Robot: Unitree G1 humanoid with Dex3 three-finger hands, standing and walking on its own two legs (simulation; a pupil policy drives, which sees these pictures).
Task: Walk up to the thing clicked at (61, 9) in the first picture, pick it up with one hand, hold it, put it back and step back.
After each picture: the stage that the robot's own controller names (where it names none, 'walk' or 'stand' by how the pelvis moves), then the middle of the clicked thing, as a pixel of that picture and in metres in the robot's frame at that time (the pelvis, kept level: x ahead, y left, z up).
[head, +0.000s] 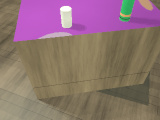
stand; (66, 17) +0.90 +0.11 -0.05
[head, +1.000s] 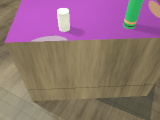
rise first; (63, 20) +0.81 +0.15 -0.03
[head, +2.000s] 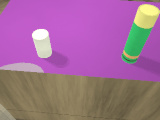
stand; (42, 44) +0.56 +0.20 -0.02
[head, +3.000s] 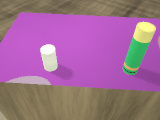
stand; (49, 58) +0.56 +0.17 -0.05
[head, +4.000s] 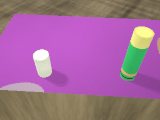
stand; (43, 63) +0.52 +0.19 -0.05
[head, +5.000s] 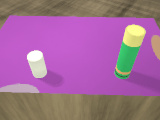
stand; (37, 64) +0.52 +0.22 -0.05
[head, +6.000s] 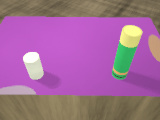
stand; (34, 66) +0.51 +0.23 -0.05
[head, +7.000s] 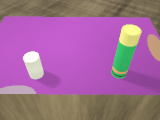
rise first; (34, 65) +0.51 +0.23 -0.05
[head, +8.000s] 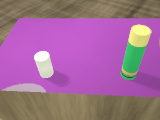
rise first; (44, 64) +0.52 +0.22 -0.05
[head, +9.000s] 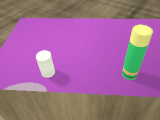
go down; (45, 64) +0.52 +0.22 -0.05
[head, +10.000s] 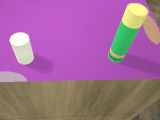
go down; (22, 49) +0.53 +0.20 -0.02
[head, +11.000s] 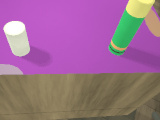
approach; (18, 39) +0.53 +0.20 +0.01
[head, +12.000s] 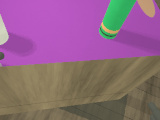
close in; out of the picture +0.53 +0.22 +0.05
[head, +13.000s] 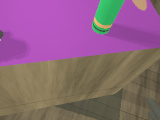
lift; out of the picture +0.52 +0.22 +0.05
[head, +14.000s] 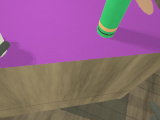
lift; out of the picture +0.49 +0.22 +0.06
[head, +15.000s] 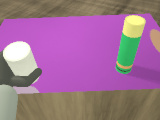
lift; (23, 64) +0.35 +0.17 +0.17
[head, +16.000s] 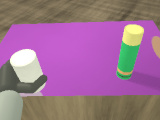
hold; (29, 72) +0.33 +0.17 +0.16
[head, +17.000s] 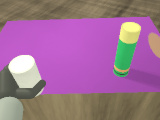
hold; (28, 77) +0.32 +0.17 +0.13
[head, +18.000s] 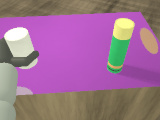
crouch; (22, 49) +0.43 +0.18 +0.15
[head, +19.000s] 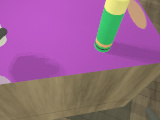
lower; out of the picture +0.51 +0.23 +0.10
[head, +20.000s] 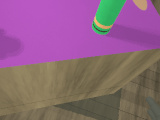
lower; out of the picture +0.52 +0.24 +0.05
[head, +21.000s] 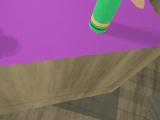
lower; out of the picture +0.53 +0.24 +0.06
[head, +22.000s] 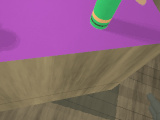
lower; out of the picture +0.54 +0.24 +0.06
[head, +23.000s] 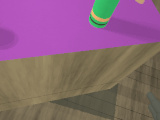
lower; out of the picture +0.54 +0.24 +0.06
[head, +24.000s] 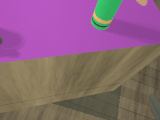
withdraw; out of the picture +0.54 +0.23 +0.06
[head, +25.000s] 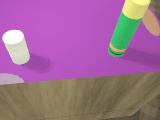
sink last; (17, 47) +0.51 +0.21 +0.01
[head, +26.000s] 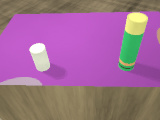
stand; (40, 57) +0.54 +0.23 -0.01
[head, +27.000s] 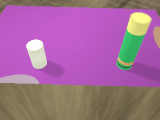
stand; (37, 54) +0.53 +0.21 -0.02
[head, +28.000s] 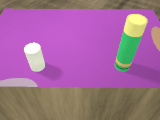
stand; (35, 57) +0.52 +0.22 -0.02
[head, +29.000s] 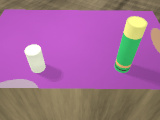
stand; (35, 59) +0.52 +0.22 -0.03
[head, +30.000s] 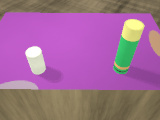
stand; (36, 60) +0.53 +0.22 -0.04
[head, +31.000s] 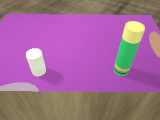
stand; (36, 62) +0.52 +0.22 -0.04
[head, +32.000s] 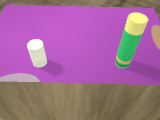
walk; (37, 53) +0.54 +0.22 -0.04
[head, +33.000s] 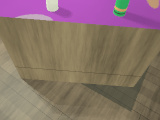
walk; out of the picture +0.88 +0.19 -0.03
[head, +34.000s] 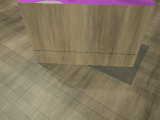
stand; out of the picture +1.24 +0.19 -0.02
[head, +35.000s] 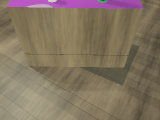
stand; out of the picture +1.22 +0.24 -0.05
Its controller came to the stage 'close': yes
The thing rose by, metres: 0.21
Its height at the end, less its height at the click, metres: +0.00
